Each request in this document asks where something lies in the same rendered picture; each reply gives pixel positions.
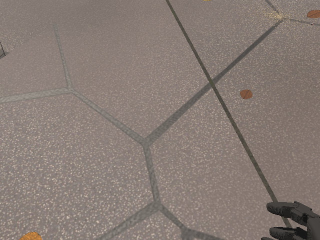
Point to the right robot hand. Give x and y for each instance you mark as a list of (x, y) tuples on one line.
[(299, 213)]

